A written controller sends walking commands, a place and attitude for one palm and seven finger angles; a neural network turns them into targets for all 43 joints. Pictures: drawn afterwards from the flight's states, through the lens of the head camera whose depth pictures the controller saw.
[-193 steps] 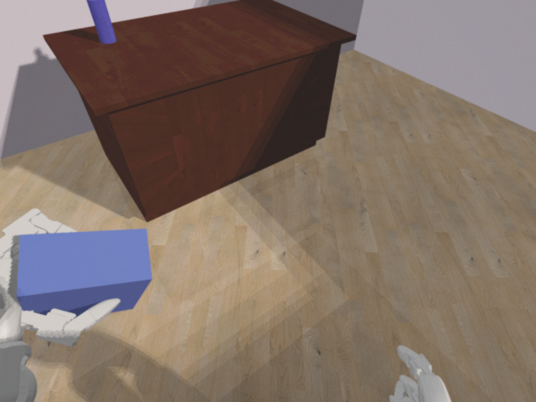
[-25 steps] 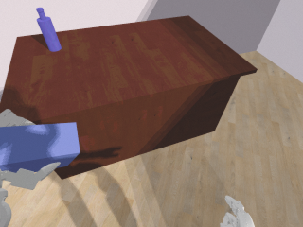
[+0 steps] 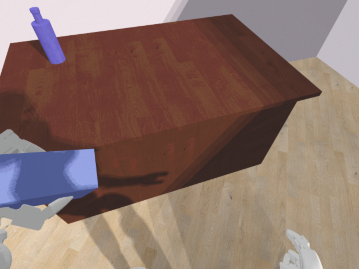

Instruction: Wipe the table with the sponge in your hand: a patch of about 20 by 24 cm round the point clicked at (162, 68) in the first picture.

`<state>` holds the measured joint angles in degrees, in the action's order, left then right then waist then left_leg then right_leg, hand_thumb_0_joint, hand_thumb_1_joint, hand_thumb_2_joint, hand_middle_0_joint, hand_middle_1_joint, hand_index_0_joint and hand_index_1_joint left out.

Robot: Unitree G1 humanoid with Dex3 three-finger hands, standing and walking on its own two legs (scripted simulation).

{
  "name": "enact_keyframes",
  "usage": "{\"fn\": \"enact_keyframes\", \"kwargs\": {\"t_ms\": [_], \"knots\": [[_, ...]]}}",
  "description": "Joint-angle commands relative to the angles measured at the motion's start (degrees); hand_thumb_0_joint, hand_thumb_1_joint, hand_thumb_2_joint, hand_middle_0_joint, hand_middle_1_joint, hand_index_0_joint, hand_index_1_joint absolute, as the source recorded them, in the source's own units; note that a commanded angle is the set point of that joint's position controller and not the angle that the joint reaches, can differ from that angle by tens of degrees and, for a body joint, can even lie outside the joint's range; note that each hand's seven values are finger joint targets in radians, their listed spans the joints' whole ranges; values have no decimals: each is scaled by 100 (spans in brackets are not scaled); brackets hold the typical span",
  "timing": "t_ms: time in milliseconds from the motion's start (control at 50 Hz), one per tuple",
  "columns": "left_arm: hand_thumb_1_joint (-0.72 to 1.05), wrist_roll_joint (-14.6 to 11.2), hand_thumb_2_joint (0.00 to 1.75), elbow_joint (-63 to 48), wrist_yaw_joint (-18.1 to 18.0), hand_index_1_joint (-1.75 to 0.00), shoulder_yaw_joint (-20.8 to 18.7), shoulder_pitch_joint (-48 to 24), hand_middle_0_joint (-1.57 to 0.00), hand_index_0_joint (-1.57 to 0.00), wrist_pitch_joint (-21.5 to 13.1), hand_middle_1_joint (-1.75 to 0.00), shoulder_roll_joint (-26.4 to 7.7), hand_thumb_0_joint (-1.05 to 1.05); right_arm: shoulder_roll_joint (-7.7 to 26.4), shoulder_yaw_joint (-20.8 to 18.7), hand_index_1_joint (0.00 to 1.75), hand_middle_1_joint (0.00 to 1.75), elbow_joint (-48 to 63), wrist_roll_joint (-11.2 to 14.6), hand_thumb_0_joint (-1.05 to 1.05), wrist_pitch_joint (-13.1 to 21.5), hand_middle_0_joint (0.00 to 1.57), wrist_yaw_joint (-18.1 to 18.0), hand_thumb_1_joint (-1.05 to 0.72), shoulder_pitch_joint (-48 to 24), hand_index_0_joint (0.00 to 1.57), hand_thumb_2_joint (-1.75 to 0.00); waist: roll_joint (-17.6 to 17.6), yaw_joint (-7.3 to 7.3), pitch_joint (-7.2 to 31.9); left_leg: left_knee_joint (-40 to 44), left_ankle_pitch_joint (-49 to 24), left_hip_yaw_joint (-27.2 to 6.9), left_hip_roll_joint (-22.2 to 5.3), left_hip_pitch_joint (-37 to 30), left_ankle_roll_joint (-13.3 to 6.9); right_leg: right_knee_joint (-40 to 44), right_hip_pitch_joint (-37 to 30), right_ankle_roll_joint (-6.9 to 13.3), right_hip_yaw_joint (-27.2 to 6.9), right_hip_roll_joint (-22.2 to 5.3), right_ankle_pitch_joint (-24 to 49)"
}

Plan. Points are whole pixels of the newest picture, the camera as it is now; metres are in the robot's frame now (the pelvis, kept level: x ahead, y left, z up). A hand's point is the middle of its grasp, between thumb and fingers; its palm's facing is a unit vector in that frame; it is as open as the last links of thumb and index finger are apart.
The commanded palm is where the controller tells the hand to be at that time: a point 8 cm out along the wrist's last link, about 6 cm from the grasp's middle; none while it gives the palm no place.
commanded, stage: take the last steps up to it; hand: left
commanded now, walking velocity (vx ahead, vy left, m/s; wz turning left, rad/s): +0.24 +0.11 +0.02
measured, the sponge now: (61, 179) +0.22 +0.21 +0.16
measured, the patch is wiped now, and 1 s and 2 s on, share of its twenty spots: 0.00 0.00 0.00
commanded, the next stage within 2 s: come to a stop and stand still in 0.54 s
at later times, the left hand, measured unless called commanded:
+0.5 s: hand (57, 137) +0.30 +0.25 +0.16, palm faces +0.43 -0.79 -0.43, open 9.7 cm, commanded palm +0.24 +0.28 +0.18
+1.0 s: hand (51, 122) +0.33 +0.26 +0.18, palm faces +0.36 -0.84 -0.41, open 9.7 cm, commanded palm +0.27 +0.31 +0.18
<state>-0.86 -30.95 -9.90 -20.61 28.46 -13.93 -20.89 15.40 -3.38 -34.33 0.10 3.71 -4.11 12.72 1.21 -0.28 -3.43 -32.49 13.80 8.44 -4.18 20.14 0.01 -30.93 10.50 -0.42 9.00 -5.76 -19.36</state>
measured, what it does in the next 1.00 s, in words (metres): walks ahead: left foot, then right foot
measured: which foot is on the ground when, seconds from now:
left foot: up 0.00-0.00, down 0.02-0.34, up 0.36-0.66, down 0.68-1.00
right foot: down 0.00-0.04, up 0.06-0.30, down 0.32-0.70, up 0.72-1.00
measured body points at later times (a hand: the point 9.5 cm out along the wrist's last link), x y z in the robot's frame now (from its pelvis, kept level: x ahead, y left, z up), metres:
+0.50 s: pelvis +0.09 +0.00 +0.00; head +0.12 -0.02 +0.45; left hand +0.27 +0.29 +0.19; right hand +0.25 -0.22 -0.12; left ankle +0.07 +0.13 -0.67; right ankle +0.10 -0.09 -0.74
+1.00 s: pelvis +0.11 +0.03 +0.00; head +0.14 +0.04 +0.45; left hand +0.30 +0.31 +0.20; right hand +0.29 -0.16 -0.08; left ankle +0.15 +0.15 -0.74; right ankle +0.12 -0.07 -0.72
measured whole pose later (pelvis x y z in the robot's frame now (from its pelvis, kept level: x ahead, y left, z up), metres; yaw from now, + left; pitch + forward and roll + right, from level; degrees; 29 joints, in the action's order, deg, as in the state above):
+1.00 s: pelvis +0.11 +0.03 +0.00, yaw +0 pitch -1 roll -1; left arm -2.5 -32.1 -8.4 -20.0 27.7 -9.9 -22.6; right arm 5.8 3.6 -32.7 -0.8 6.0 -1.7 10.7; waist 0.6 -0.5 -4.4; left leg -27.4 11.4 6.9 -4.9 14.5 0.3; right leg -33.6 15.4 -1.5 5.4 0.7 -20.0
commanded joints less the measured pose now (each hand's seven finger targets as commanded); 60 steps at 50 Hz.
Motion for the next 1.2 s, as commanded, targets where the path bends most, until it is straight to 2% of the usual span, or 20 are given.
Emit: {"fn": "enact_keyframes", "kwargs": {"t_ms": [0,20,40,140,280,300,320,340,400,460,540,620,700,800,1000,1020,1040,1080,1120,1180], "knots": [[10,-52,130,-1178,-119,-160,-588,-941,-120,-120,-340,-160,-893,0,440,-141,30,30,929,59,0,309,20,-57,-90,-335,20,-90,-1342,137,985,1142,-877,-1350,-864,-1871,-592,-1558,1048,84,-207,-82,371],[10,-41,130,-1164,-81,-160,-600,-907,-120,-120,-415,-160,-969,0,414,-122,30,30,954,62,0,327,20,-36,-90,-382,20,-90,-1977,74,1024,1403,-1343,-2622,-1686,-2131,-1085,-2674,1869,-26,-198,253,-1625],[10,5,130,-864,-58,-160,-728,-704,-120,-120,-408,-160,-1148,0,294,-31,30,30,836,-6,0,363,20,-38,-90,-402,20,-90,-1903,83,966,1600,-962,-3105,-1972,-1813,-1414,-3406,2168,-11,-541,201,-1758],[10,-65,130,-1685,-3,-160,-609,-438,-120,-120,-377,-160,-915,0,248,-14,30,30,755,45,0,551,20,67,-90,-432,20,-90,-1554,5,927,1331,-1551,-1335,-1183,-1283,-1069,-2367,1814,-105,-307,77,-656],[10,-75,130,-690,-7,-160,-694,-497,-120,-120,-146,-160,-914,0,215,106,30,30,660,31,0,449,20,-43,-90,-507,20,-90,-779,6,882,449,-91,-652,-881,-270,-513,367,-204,-68,1,318,360],[10,-26,130,-568,-4,-160,-689,-633,-120,-120,-143,-160,-958,0,152,104,30,30,648,27,0,395,20,-43,-90,-483,20,-90,-43,32,874,-420,451,-371,-515,229,-337,806,-545,206,-911,-243,525],[10,-12,130,-436,-23,-160,-785,-645,-120,-120,-113,-160,-1124,0,24,144,30,30,718,21,0,350,20,-23,-90,-488,20,-90,1196,53,901,-1663,1227,-18,170,1176,-71,1235,-997,740,-2802,-1378,1100],[10,-129,130,-274,9,-160,-781,-778,-120,-120,-60,-160,-1080,0,158,94,30,30,713,18,0,377,20,15,-90,-621,20,-90,1690,-63,719,-2744,1730,-470,255,1595,51,1558,-818,1012,-3604,-1942,1311],[10,-79,130,-421,56,-160,-718,-746,-120,-120,-217,-160,-1022,0,84,202,30,30,517,-2,0,254,20,66,-90,-684,20,-90,795,42,534,-3659,963,-938,-42,1706,199,1297,-516,961,-2277,-1634,2416],[10,-8,130,-799,21,-160,-659,-625,-120,-120,-346,-160,-987,0,74,189,30,30,597,-35,0,218,20,44,-90,-729,20,-90,625,64,854,-2263,727,-592,-29,992,147,1024,-517,767,-1197,-1317,3565],[10,-46,130,-1179,-101,-160,-838,-118,-120,-120,-338,-160,-1067,0,45,111,30,30,835,-55,0,249,20,35,-90,-677,20,-90,721,-123,1203,-658,488,-96,186,415,64,849,-955,782,-1035,-1190,3303],[10,-78,130,-1321,-156,-160,-869,-120,-120,-120,-267,-160,-1062,0,188,-23,30,30,881,-18,0,214,20,-27,-90,-442,20,-90,265,63,1153,771,-402,-39,262,-833,44,302,-407,459,-825,-868,1908],[10,-95,130,-1186,-36,-160,-820,-514,-120,-120,-349,-160,-1129,0,310,-1,30,30,910,-56,0,271,20,-33,-90,-434,20,-90,-1794,68,919,1568,-2843,-2657,-1825,-1521,-975,-2344,1530,-73,-579,375,-1590],[10,-92,130,-1462,70,-160,-405,-239,-120,-120,-140,-160,-759,0,310,39,30,30,837,-40,0,424,20,185,-90,-353,20,-90,-1463,63,1092,1044,-4060,-1165,-1245,-1737,-561,-1563,1190,-115,-454,510,-342],[10,-159,130,-982,29,-160,-612,-440,-120,-120,102,-160,-957,0,188,240,30,30,874,-24,0,438,20,93,-90,-566,20,-90,-1004,30,865,907,-1133,-777,-1009,-470,-225,840,-535,-108,-539,452,954],[10,4,130,-2038,-8,-160,-2933,-6380,-120,-120,-691,-160,-5975,0,542,876,30,30,1195,177,0,619,20,-324,-90,276,20,-90,-1098,232,662,703,-603,-905,-86,-324,-312,1102,34,-52,-1207,215,953],[10,-44,130,554,225,-160,-1481,-3931,-120,-120,-99,-160,-1776,0,-382,456,30,30,959,208,0,740,20,-70,-90,-570,20,-90,188,114,764,482,-69,-722,-314,-615,-144,1213,749,120,-1134,24,-57],[10,-120,130,586,418,-160,-1370,-2451,-120,-120,-67,-160,-1951,0,412,136,30,30,828,-55,0,810,20,150,-90,-275,20,-90,1018,-232,615,-548,379,-502,267,-310,-107,1810,718,152,-2495,-420,423],[10,-257,130,419,506,-160,-536,-1108,-120,-120,-87,-160,-779,0,205,260,30,30,942,90,0,844,20,426,-90,-238,20,-90,1033,-401,1087,-948,411,-789,348,321,-133,1574,-402,263,-2567,-744,1380],[10,-214,130,-484,347,-160,-236,-1029,-120,-120,-39,-160,-719,0,381,254,30,30,793,74,0,888,20,487,-90,-316,20,-90,479,-190,945,-283,262,-861,292,-136,-160,1460,-25,250,-1974,-556,1199]]}}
